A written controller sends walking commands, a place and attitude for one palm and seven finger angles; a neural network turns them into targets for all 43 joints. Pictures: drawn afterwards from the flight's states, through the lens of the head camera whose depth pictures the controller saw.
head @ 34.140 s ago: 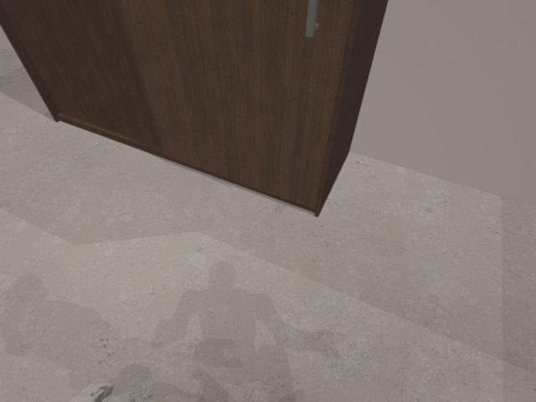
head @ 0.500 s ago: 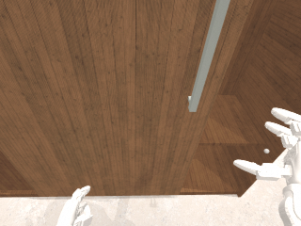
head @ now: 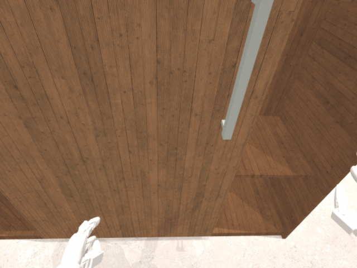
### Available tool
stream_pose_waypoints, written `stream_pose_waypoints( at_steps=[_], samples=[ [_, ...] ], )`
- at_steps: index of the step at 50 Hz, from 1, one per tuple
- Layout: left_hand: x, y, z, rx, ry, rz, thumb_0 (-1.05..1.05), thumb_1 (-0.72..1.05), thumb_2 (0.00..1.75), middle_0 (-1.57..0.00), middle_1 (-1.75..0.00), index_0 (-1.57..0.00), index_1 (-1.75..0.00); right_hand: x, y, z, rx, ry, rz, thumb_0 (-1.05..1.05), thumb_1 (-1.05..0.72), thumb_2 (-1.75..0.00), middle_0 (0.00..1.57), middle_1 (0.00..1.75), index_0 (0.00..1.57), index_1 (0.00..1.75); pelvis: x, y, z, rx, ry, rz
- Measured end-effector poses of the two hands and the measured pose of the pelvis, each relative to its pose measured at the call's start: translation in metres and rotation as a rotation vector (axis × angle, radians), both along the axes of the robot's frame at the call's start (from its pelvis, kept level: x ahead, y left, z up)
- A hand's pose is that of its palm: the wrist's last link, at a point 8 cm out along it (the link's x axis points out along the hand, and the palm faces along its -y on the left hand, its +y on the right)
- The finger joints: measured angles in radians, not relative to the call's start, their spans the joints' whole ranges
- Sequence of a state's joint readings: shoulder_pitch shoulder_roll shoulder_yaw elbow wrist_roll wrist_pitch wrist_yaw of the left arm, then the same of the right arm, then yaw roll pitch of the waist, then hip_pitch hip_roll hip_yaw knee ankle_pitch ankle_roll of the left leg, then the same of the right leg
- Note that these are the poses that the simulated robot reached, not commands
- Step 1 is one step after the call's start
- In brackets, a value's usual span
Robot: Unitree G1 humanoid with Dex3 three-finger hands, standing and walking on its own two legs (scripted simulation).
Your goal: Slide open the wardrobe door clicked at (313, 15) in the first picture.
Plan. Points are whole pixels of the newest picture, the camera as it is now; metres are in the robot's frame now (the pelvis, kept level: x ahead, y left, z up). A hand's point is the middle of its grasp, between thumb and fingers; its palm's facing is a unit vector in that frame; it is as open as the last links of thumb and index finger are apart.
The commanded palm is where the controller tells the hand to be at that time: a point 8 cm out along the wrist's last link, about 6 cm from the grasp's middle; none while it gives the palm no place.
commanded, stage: draw the hand back to the body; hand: right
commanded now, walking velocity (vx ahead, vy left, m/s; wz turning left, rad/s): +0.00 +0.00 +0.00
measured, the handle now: (238, 78) +0.46 -0.14 +0.24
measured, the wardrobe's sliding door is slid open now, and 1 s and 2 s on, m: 0.42 0.42 0.42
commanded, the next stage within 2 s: step back with the hand held close in 0.32 s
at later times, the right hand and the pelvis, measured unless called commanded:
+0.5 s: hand (337, 205) +0.18 -0.26 +0.16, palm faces +0.49 +0.80 -0.35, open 7.4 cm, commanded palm +0.13 -0.29 +0.17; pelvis +0.00 +0.01 +0.00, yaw +0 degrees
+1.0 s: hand (352, 221) +0.16 -0.28 +0.15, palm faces +0.45 +0.77 -0.44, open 7.4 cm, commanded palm +0.10 -0.32 +0.17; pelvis -0.05 -0.02 -0.02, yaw +2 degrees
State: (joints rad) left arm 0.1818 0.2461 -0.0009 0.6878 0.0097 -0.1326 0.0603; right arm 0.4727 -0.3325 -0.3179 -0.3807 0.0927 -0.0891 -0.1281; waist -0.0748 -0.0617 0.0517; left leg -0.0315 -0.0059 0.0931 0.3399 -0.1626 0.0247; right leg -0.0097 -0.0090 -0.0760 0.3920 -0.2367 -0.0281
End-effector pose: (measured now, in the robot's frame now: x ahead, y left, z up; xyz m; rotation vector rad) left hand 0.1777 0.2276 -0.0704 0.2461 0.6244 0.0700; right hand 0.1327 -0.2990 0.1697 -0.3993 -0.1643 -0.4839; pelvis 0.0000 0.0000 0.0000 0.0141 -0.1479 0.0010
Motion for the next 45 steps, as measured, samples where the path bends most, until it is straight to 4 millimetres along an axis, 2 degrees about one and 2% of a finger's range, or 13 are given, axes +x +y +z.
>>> stream_pose_waypoints(
  at_steps=[6, 13, 25, 28, 35, 45],
  samples=[
    [0.005, -0.006, 0.001, -0.004, -0.006, -0.024, 0.01, 0.91, 0.9, -0.21, -0.3, -0.2, -0.3, -0.002, 0.0, 0.0, 0.011, -0.014, -0.021, 0.01, -0.82, -0.87, 0.21, 0.35, 0.21, 0.34, -0.001, 0.001, 0.0, 0.0, -0.002, -0.008],
    [0.001, -0.011, -0.003, -0.026, 0.001, -0.03, 0.01, 0.9, 0.9, -0.21, -0.3, -0.2, -0.3, 0.001, 0.005, 0.004, 0.003, -0.026, -0.001, 0.01, -0.87, -0.89, 0.2, 0.31, 0.2, 0.31, -0.001, 0.003, 0.0, -0.001, -0.004, -0.007],
    [-0.015, 0.001, -0.01, -0.029, 0.043, 0.003, 0.01, 0.9, 0.9, -0.21, -0.3, -0.2, -0.3, 0.004, 0.006, 0.007, -0.036, -0.019, 0.004, 0.01, -0.89, -0.9, 0.21, 0.3, 0.21, 0.3, -0.005, 0.008, 0.0, 0.002, 0.013, -0.005],
    [-0.021, 0.005, -0.011, -0.023, 0.061, 0.023, 0.01, 0.9, 0.9, -0.21, -0.3, -0.2, -0.3, 0.009, 0.003, 0.007, -0.068, -0.018, 0.0, 0.01, -0.89, -0.9, 0.21, 0.3, 0.2, 0.3, -0.008, 0.008, -0.002, 0.01, 0.064, -0.003],
    [-0.041, 0.014, -0.014, 0.013, 0.086, 0.116, 0.01, 0.91, 0.9, -0.21, -0.3, -0.2, -0.3, 0.015, 0.01, -0.004, -0.096, 0.044, 0.093, 0.01, -0.89, -0.9, 0.2, 0.3, 0.2, 0.3, -0.016, -0.005, -0.007, 0.002, 0.122, 0.018],
    [-0.066, 0.003, -0.023, 0.017, 0.099, 0.142, 0.01, 0.91, 0.9, -0.21, -0.3, -0.2, -0.3, -0.004, -0.012, 0.003, -0.171, 0.012, 0.06, 0.01, -0.89, -0.9, 0.21, 0.3, 0.21, 0.3, -0.036, -0.016, -0.016, -0.014, 0.128, 0.033]
  ],
)
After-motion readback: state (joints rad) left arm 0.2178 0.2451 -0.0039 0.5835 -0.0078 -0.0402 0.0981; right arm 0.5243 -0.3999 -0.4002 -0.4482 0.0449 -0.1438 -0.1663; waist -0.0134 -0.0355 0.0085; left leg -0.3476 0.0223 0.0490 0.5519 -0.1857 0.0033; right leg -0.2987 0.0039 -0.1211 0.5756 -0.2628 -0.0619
